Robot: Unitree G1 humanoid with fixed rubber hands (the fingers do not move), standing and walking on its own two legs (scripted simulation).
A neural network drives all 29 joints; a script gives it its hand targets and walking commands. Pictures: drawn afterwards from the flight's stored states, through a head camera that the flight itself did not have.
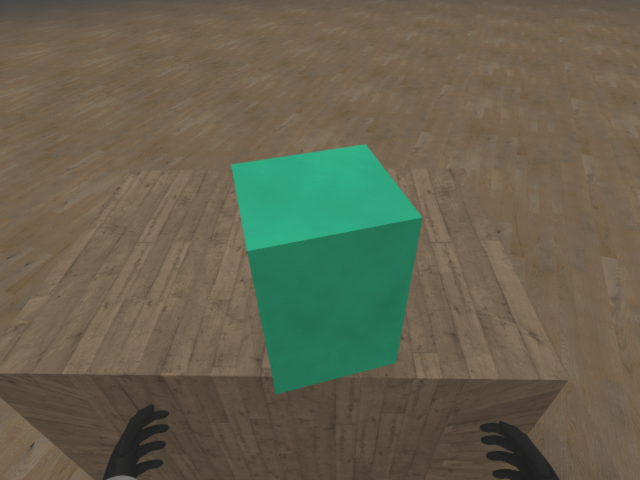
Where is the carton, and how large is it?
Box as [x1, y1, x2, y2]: [231, 144, 421, 393]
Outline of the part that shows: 365,144 231,164 247,253 276,393 395,362 421,222 421,216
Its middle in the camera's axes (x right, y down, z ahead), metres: +0.00 +0.05 +0.59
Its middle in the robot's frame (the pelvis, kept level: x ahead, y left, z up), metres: +0.42 +0.03 +0.06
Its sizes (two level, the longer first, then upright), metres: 0.198 0.187 0.297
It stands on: a pedestal, 0.66 m high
